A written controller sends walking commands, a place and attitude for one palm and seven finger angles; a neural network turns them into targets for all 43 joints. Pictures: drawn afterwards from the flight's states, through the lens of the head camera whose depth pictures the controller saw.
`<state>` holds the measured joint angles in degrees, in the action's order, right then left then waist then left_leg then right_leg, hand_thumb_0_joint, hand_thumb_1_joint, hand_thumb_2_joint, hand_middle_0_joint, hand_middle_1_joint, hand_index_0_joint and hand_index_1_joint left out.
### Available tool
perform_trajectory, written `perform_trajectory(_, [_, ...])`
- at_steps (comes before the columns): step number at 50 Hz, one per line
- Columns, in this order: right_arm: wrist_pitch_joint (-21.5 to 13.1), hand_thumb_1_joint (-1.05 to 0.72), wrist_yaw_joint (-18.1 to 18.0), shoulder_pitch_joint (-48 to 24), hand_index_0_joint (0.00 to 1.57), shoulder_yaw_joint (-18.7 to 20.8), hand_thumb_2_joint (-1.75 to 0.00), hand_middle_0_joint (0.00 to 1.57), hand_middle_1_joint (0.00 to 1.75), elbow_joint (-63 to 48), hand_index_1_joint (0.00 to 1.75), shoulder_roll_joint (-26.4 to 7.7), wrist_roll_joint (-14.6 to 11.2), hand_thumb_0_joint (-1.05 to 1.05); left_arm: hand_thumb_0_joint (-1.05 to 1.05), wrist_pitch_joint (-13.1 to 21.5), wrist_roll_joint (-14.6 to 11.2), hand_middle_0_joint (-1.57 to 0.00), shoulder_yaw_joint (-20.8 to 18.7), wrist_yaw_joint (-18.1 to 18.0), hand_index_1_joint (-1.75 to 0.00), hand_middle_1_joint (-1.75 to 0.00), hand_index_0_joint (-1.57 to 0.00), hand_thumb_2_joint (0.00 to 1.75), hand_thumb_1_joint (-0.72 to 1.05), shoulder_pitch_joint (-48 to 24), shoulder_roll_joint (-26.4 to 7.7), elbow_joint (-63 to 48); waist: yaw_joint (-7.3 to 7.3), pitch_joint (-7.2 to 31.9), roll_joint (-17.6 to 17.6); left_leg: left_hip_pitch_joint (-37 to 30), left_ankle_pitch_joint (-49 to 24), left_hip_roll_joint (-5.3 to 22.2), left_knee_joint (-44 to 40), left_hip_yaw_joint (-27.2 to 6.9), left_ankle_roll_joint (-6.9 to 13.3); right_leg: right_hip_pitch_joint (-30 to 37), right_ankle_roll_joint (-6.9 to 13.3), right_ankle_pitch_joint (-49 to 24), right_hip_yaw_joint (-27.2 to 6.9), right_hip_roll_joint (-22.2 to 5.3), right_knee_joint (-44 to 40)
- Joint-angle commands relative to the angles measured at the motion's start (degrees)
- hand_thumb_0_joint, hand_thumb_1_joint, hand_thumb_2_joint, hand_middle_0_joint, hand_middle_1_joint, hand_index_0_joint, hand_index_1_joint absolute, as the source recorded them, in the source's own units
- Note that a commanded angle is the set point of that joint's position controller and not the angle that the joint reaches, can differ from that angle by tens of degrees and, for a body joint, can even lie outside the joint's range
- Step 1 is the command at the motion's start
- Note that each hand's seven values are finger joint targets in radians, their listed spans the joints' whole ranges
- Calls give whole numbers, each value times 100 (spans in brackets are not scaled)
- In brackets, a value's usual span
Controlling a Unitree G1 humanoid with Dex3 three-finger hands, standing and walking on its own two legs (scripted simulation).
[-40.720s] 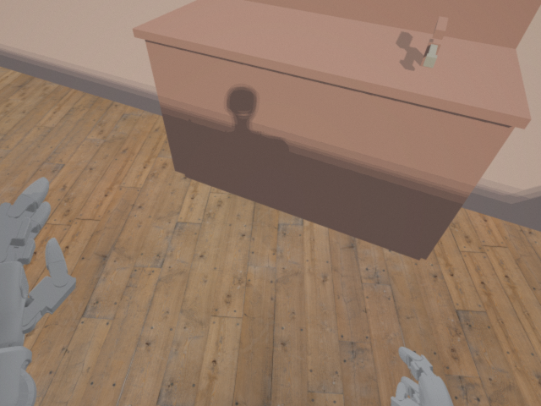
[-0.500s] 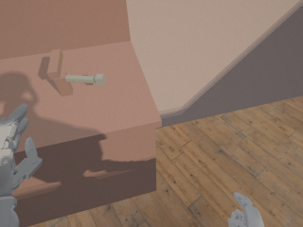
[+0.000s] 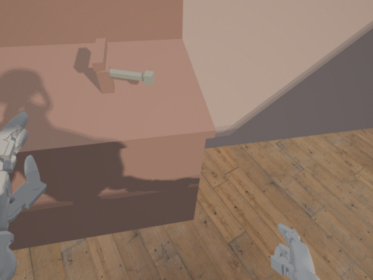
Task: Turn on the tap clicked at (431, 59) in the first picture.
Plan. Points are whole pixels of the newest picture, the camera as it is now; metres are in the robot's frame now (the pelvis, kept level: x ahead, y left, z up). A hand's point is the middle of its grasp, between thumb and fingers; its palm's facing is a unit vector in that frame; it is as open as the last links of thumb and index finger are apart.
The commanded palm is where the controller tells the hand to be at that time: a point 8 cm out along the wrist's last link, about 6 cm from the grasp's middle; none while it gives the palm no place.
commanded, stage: step back with the hand held close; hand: left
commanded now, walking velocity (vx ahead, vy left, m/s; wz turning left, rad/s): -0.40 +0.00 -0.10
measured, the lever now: (149, 77) +0.61 +0.16 +0.10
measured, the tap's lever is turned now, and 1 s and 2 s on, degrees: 70 70 70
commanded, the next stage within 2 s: stop stepping back and stand still in 0.42 s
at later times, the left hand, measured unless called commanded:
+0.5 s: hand (30, 263) +0.12 +0.22 +0.16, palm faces +0.27 -0.88 -0.39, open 7.4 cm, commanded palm +0.06 +0.26 +0.18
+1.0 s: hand out of the picture +0.01 +0.25 +0.17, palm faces +0.37 -0.87 -0.32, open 7.4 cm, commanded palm -0.03 +0.30 +0.18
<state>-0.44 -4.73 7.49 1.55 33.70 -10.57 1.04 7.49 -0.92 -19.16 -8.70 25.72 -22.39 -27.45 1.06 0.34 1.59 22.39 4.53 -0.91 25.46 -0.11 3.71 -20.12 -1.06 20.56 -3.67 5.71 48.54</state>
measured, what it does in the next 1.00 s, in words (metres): walks backwards: right foot, then left foot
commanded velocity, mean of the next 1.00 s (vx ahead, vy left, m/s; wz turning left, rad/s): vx -0.08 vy -0.03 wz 0.00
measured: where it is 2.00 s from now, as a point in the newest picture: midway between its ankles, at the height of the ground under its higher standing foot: outside the picture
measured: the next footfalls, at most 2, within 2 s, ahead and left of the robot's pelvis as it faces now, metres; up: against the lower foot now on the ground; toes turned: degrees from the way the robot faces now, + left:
right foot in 0.16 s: -0.13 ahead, -0.11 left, +0.00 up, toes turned -1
left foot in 0.62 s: -0.04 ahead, +0.08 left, +0.00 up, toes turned -4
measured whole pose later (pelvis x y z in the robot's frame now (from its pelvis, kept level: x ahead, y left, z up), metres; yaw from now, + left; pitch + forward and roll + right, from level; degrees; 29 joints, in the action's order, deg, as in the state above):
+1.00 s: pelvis -0.20 +0.03 +0.00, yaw -3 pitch +0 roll +0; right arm -1.6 -4.0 12.3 -1.1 37.5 -9.5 0.2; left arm 4.1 -3.2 -15.6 -8.6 25.4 -19.1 -26.1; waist 1.7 3.6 0.1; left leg 26.5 20.5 -0.1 46.4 2.9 -0.7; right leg -9.8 4.6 14.9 1.7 3.2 25.1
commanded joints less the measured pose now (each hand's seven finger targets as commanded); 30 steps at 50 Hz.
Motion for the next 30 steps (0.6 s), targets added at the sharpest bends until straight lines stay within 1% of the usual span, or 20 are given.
perform_trajectory(1, [-371, -90, 76, -517, 20, 233, -90, 20, 30, -679, 30, -707, 1, 0, 0, 208, -100, -20, -169, -99, -30, -30, -20, 90, 90, -225, -413, -1249, 46, 898, 762, -505, 1541, 1464, -1830, -1132, 195, 556, 96, 664, 199, -61, -186])
perform_trajectory(4, [-374, -90, 96, -571, 20, 143, -90, 20, 30, -541, 30, -724, 37, 0, 0, 143, -172, -20, -106, -77, -30, -30, -20, 90, 90, -532, -548, -1453, 46, 934, 1154, -918, 1081, 1130, -1859, -755, -145, 783, 205, 578, 320, -19, -1866])
perform_trajectory(6, [-298, -90, 100, -515, 20, 133, -90, 20, 30, -494, 30, -703, 29, 0, 0, 243, -209, -20, -159, -1, -30, -30, -20, 90, 90, -626, -694, -1572, 64, 1178, 749, -1613, 4, 931, -1175, -435, -466, 712, 340, -395, 192, -248, -3276])
perform_trajectory(8, [-206, -90, 53, -573, 20, 90, -90, 20, 30, -509, 30, -647, 4, 0, 0, 388, -241, -20, -450, 42, -30, -30, -20, 90, 90, -697, -1120, -1729, 21, 1339, -75, -2134, -436, 527, 41, 100, -544, 151, 445, -2063, -463, -984, -3539])
perform_trajectory(9, [-241, -90, 9, -618, 20, 80, -90, 20, 30, -452, 30, -629, 44, 0, 0, 465, -233, -20, -665, 35, -30, -30, -20, 90, 90, -744, -1346, -1774, 21, 1516, -105, -2248, -541, 425, 160, 264, -567, 74, 392, -2711, -404, -1128, -3343])
perform_trajectory(11, [-177, -90, -19, -514, 20, 249, -90, 20, 30, -562, 30, -656, -158, 0, 0, 432, -261, -20, -572, 22, -30, -30, -20, 90, 90, -490, -1198, -1594, -63, 1608, -1233, -2272, -925, 232, 716, 509, -473, 377, -208, -4851, -60, -1099, -3053])
perform_trajectory(12, [-160, -90, -32, -616, 20, 258, -90, 20, 30, -687, 30, -688, -225, 0, 0, 414, -277, -20, -735, 29, -30, -30, -20, 90, 90, -243, -1291, -1458, -43, 1455, -1218, -2052, -677, 214, 919, 444, -424, 349, -312, -5165, -38, -1153, -2914])
perform_trajectory(14, [-86, -90, -42, -697, 20, 184, -90, 20, 30, -748, 30, -655, -174, 0, 0, 347, -300, -20, -790, 81, -30, -30, -20, 90, 90, 147, -1236, -1100, -67, 1078, -425, -1814, -1073, 315, 622, 276, -416, 188, -249, -4469, 34, -1051, -2725])
perform_trajectory(16, [-16, -90, -41, -578, 20, 151, -90, 20, 30, -720, 30, -730, -152, 0, 0, 340, -309, -20, -570, 92, -30, -30, -20, 90, 90, 18, -1054, -1027, -88, 979, 323, -2242, -2359, 629, 192, -63, -308, -169, -381, -3130, 162, -612, -2563])
perform_trajectory(17, [-19, -90, -34, -593, 20, 151, -90, 20, 30, -740, 30, -752, -134, 0, 0, 337, -309, -20, -617, 77, -30, -30, -20, 90, 90, 25, -1107, -1013, -34, 1034, 494, -2262, -2239, 797, -39, -280, -222, -184, -372, -2334, 185, -430, -2478])
perform_trajectory(19, [-50, -90, -21, -729, 20, 173, -90, 20, 30, -801, 30, -832, -92, 0, 0, 312, -353, -20, -542, 65, -30, -30, -20, 90, 90, -108, -1076, -1067, 18, 730, 889, -1530, -651, 975, -860, -639, -164, 31, -166, -557, 240, -159, -2404])
perform_trajectory(21, [-47, -90, -28, -770, 20, 194, -90, 20, 30, -847, 30, -879, -59, 0, 0, 275, -374, -20, -533, 38, -30, -30, -20, 90, 90, -57, -1043, -1036, 73, 341, 709, -425, 1594, 742, -1197, -514, -369, 400, 135, 311, 224, -186, -2885])
perform_trajectory(22, [-53, -90, -25, -700, 20, 214, -90, 20, 30, -811, 30, -849, -106, 0, 0, 304, -361, -20, -527, 20, -30, -30, -20, 90, 90, -119, -1116, -1135, 31, 275, 73, -887, 1650, 325, -237, -123, -586, -469, 326, 1086, -101, -621, -3629])
perform_trajectory(23, [-110, -90, -37, -559, 20, 263, -90, 20, 30, -710, 30, -782, -163, 0, 0, 352, -298, -20, -544, -29, -30, -30, -20, 90, 90, -91, -1229, -1260, 4, 352, -719, -1788, 1104, -120, 1377, 160, -736, -1802, 627, 1733, -959, -1449, -4416])
perform_trajectory(24, [-210, -90, -46, -567, 20, 312, -90, 20, 30, -626, 30, -756, -125, 0, 0, 372, -261, -20, -662, -73, -30, -30, -20, 90, 90, -51, -1332, -1365, 82, 271, -1132, -1518, 1255, -323, 2643, 14, -735, -2234, 1086, 1299, -1511, -2094, -4550])
perform_trajectory(25, [-267, -90, -51, -516, 20, 277, -90, 20, 30, -582, 30, -746, -77, 0, 0, 347, -153, -20, -472, -64, -30, -30, -20, 90, 90, -154, -1143, -1321, -16, -85, -1179, -663, 1623, -266, 3231, -135, -618, -1869, 1278, -53, -1358, -2260, -4176])
perform_trajectory(27, [-337, -90, -79, -385, 20, 83, -90, 20, 30, -578, 30, -602, -19, 0, 0, 447, -91, -20, -396, -22, -30, -30, -20, 90, 90, -538, -963, -1072, -139, -61, -636, -113, 1458, 186, 1829, -138, -490, -183, 916, -2672, -511, -1796, -3092])
perform_trajectory(28, [-342, -90, -125, -328, 20, 69, -90, 20, 30, -543, 30, -704, -39, 0, 0, 460, -105, -20, -385, -47, -30, -30, -20, 90, 90, -729, -903, -870, -188, 94, -386, -385, 824, 170, 768, -12, -457, 250, 652, -2996, -254, -1505, -2617])
perform_trajectory(29, [-393, -90, -178, -364, 20, 131, -90, 20, 30, -495, 30, -823, -73, 0, 0, 469, -117, -20, -314, -60, -30, -30, -20, 90, 90, -1079, -879, -992, -189, 338, 36, -960, -438, 266, -174, -72, -411, 388, 380, -2657, -9, -1169, -2211])
perform_trajectory(30, [-456, -90, -207, -343, 20, 201, -90, 20, 30, -592, 30, -993, -108, 0, 0, 445, -156, -20, -407, -105, -30, -30, -20, 90, 90, -771, -891, -850, 5, 562, 623, -1321, -1466, 830, -558, -599, -260, 370, 175, -1659, 86, -647, -1964])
